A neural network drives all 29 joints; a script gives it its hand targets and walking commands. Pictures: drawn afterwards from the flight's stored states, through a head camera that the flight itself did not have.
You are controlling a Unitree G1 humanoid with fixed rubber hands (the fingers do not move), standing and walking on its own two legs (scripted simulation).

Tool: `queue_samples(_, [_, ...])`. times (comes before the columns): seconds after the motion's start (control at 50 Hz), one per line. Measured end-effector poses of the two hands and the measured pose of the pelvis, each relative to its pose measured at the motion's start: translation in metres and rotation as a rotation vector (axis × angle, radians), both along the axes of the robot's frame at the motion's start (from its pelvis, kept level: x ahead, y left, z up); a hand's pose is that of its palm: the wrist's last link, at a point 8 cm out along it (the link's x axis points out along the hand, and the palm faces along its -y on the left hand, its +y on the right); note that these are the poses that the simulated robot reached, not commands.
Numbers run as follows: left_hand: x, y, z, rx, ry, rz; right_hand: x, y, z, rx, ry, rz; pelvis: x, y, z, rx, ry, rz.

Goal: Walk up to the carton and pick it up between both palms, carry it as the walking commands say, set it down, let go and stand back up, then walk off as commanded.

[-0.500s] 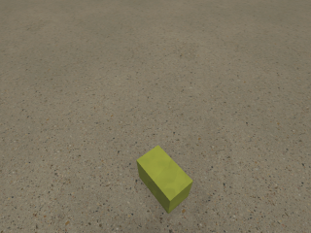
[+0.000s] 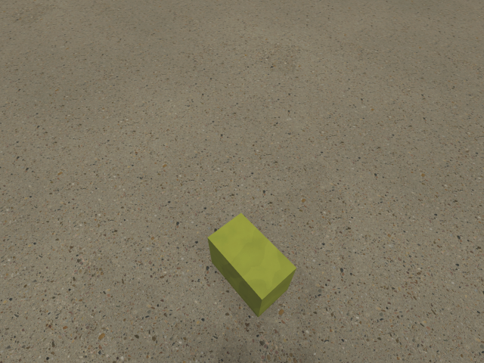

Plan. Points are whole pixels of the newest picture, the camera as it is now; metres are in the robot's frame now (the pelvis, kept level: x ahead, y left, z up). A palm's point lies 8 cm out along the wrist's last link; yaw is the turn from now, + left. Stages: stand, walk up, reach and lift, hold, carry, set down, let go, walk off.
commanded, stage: walk up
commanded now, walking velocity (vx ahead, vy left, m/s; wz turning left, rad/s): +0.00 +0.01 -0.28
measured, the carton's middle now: (249, 264) +0.55 -0.02 -0.66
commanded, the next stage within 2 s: none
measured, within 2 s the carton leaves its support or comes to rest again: neither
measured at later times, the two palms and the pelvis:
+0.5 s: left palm out of the picture +0.05 +0.25 -0.15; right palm out of the picture +0.03 -0.24 -0.13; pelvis -0.01 +0.01 +0.00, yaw +1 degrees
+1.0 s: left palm out of the picture +0.03 +0.21 -0.13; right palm out of the picture +0.01 -0.28 -0.15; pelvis -0.04 -0.04 -0.01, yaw +1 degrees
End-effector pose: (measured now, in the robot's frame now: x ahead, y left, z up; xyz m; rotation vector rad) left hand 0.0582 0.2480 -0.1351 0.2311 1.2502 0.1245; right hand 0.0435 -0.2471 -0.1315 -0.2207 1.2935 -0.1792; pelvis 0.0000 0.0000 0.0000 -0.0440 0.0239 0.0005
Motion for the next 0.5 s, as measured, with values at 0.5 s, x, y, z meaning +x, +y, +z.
queue_samples(0.5, [-0.009,0.003,-0.010,-0.038,-0.035,0.018,-0.011,0.011,0.003,-0.010,-0.008,0.015,-0.014,0.013,-0.005,-0.016,-0.015,0.015])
